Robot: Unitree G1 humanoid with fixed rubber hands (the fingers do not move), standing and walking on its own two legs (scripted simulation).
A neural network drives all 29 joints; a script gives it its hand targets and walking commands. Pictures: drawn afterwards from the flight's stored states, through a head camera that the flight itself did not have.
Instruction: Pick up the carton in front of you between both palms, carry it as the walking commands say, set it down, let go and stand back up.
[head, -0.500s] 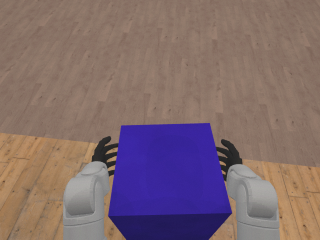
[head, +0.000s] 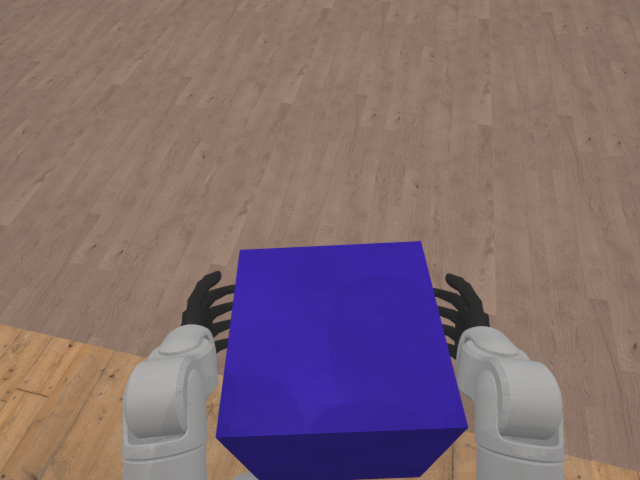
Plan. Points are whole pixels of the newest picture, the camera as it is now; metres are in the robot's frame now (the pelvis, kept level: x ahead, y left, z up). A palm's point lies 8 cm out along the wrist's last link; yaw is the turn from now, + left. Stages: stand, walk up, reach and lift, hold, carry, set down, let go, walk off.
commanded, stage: carry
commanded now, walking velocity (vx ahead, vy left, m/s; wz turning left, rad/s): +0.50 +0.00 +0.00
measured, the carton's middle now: (335, 370) +0.26 +0.00 +0.00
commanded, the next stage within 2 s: none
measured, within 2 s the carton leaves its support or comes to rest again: neither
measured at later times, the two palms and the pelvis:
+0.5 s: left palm (237, 81) +0.70 +0.17 +0.14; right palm (418, 88) +0.67 -0.13 +0.14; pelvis +0.33 +0.04 -0.01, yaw -2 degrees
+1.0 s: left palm (261, 2) +1.06 +0.17 +0.13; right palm (392, 1) +1.07 -0.13 +0.13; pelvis +0.67 +0.01 +0.00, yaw -2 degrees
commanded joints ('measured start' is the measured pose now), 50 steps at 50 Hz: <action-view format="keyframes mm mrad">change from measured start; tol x32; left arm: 1 -486 -925 -745 -148 -444 -7 -265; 35 -1355 -839 -442 395 -451 126 -171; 50 -1356 -808 -604 24 -506 102 -181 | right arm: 1 -498 927 725 -143 399 -40 234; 36 -1535 887 465 281 511 112 185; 50 -1315 725 491 74 327 69 119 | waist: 1 -11 -115 -290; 10 -37 -111 -283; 13 -73 339 -456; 31 -57 161 -344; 35 89 -360 -664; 50 7 -169 -535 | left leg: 1 -71 8 25 -189 98 -11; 10 349 -126 189 -481 183 40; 13 890 319 -622 -657 9 261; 32 612 98 70 -294 707 102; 35 -93 -175 -25 391 -256 4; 37 -301 -91 -141 557 -233 43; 50 167 -164 93 -337 96 46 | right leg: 1 310 -242 189 -132 246 -75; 10 259 -144 -2 208 575 7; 13 -409 84 126 924 -284 72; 15 -511 -17 251 1070 -266 19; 30 -399 22 74 334 39 -6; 33 140 54 77 193 83 -47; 35 627 -318 827 71 152 -265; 50 330 -137 184 256 710 -73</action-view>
